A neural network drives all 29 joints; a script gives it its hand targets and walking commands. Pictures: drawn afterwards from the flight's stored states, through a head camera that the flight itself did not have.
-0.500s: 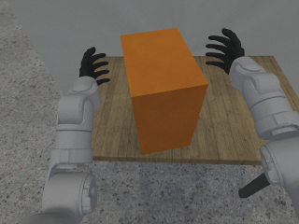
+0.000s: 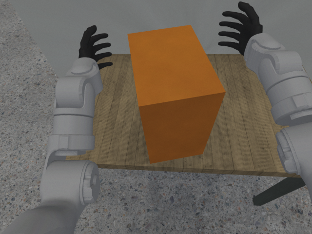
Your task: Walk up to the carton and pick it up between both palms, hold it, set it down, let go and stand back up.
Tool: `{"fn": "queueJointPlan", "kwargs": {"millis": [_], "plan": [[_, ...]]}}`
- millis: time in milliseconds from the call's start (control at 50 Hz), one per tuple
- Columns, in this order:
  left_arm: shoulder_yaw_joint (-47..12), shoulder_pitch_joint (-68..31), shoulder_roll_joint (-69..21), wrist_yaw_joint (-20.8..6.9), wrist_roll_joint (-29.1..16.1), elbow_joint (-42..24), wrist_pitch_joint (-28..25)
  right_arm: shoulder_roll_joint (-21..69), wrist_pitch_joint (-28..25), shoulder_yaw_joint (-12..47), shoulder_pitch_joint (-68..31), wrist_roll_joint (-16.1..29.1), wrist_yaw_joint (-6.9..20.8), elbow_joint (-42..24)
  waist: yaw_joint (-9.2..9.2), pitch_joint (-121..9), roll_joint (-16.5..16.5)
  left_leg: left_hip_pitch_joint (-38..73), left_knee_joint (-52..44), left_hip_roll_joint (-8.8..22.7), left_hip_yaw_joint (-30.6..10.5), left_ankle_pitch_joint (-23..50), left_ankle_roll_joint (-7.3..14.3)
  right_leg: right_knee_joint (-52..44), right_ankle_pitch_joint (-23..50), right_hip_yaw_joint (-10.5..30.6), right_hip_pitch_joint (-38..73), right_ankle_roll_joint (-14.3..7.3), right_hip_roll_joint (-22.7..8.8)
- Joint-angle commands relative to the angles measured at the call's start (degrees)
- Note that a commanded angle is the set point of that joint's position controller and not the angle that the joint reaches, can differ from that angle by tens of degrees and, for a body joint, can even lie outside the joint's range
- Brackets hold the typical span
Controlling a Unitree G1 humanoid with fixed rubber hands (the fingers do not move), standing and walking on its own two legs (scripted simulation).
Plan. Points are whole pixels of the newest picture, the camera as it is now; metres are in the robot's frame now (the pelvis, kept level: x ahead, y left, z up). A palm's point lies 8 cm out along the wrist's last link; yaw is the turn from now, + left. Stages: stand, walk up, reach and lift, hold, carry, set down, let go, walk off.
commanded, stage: reach and lift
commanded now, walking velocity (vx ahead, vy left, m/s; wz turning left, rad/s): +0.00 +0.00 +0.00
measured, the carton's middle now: (168, 100) +0.47 +0.02 +0.03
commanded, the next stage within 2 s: none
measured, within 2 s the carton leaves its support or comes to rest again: neither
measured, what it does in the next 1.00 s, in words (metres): stands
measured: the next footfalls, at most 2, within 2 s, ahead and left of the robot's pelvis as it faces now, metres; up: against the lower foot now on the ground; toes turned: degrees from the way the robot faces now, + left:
none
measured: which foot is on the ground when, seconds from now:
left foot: down 0.00-1.00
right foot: down 0.00-1.00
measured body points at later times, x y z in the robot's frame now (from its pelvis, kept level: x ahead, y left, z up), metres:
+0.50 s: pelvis +0.00 +0.00 +0.00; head +0.08 +0.00 +0.44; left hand +0.43 +0.20 +0.10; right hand +0.49 -0.13 +0.11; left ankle +0.02 +0.18 -0.74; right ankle +0.00 -0.11 -0.74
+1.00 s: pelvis +0.00 +0.00 -0.01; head +0.10 +0.00 +0.43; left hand +0.44 +0.17 +0.05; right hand +0.49 -0.13 +0.06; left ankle +0.02 +0.18 -0.74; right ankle +0.00 -0.11 -0.74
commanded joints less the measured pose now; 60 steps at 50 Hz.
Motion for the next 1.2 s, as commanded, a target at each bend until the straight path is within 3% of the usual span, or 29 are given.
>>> {"fn": "queueJointPlan", "kwargs": {"millis": [0, 80, 320, 480, 540, 620, 700, 880, 1180], "plan": [[1.45, -25.58, 7.35, -0.59, 1.66, -8.92, -4.09, -9.89, -4.01, -3.77, -29.80, -0.59, -0.04, -9.27, -0.43, -38.75, -4.08, 21.19, 3.18, -6.84, 3.58, 21.85, 1.95, 1.86, 35.00, -3.49, 15.60, 5.26, 2.14], [1.66, -24.16, 5.79, -1.24, 3.33, -8.60, -7.30, -8.19, -6.38, -4.26, -27.58, -2.27, 0.05, -8.39, -0.87, -38.23, -3.42, 22.34, 3.24, -7.01, 3.64, 21.84, 2.05, 1.47, 34.13, -3.71, 14.89, 5.18, 1.97], [2.33, -20.79, 1.18, -0.85, 7.17, -5.93, -18.79, -3.97, -15.00, -7.16, -23.55, -9.02, 0.05, -8.63, 0.05, -41.64, -2.13, 22.62, 4.70, -6.84, 4.51, 23.10, 1.85, 2.20, 30.94, -3.88, 11.48, 4.95, 2.25], [3.82, -19.66, -1.22, -0.72, 8.93, 1.61, -26.94, -1.84, -19.98, -8.80, -21.95, -13.41, 0.72, -5.39, 0.97, -43.36, -4.46, 19.76, 4.68, -6.18, 5.23, 20.91, 2.47, 1.99, 27.46, -3.83, 8.77, 4.73, 2.14], [4.16, -19.66, -2.15, -0.66, 9.84, 6.31, -30.13, -1.21, -21.74, -9.71, -20.68, -14.95, 1.21, -1.29, 0.83, -43.01, -4.30, 18.58, 4.93, -5.65, 5.24, 19.91, 2.41, 1.65, 25.24, -3.85, 6.93, 4.34, 2.10], [4.47, -18.66, -3.35, -0.56, 10.86, 10.46, -34.65, 0.17, -24.67, -10.00, -19.93, -16.62, 1.65, 0.46, 1.94, -44.57, -4.55, 16.25, 5.37, -5.30, 5.85, 20.87, 2.51, 2.14, 26.20, -3.42, 7.17, 4.05, 1.78], [4.48, -19.76, -4.26, -0.32, 11.45, 12.06, -38.48, 1.51, -26.92, -11.04, -19.83, -18.26, 2.04, 1.93, 1.87, -47.16, -4.06, 15.16, 5.50, -5.00, 6.56, 22.49, 2.22, 2.63, 28.27, -3.35, 7.68, 3.91, 1.80], [4.69, -19.23, -6.41, 0.21, 12.32, 13.08, -41.97, 3.90, -29.08, -11.05, -19.01, -19.83, 2.02, 1.83, 2.30, -49.35, -4.44, 13.28, 5.35, -4.86, 7.16, 24.05, 2.27, 3.02, 33.08, -2.79, 9.78, 4.23, 1.56], [8.56, -18.01, -11.63, 0.44, 16.60, 15.74, -43.31, 10.54, -29.56, -14.27, -18.07, -25.49, 0.36, 1.46, 2.23, -46.34, -6.14, 11.09, 4.69, -4.95, 7.95, 23.01, 2.86, 2.68, 35.05, -2.48, 11.89, 4.81, 1.24]]}}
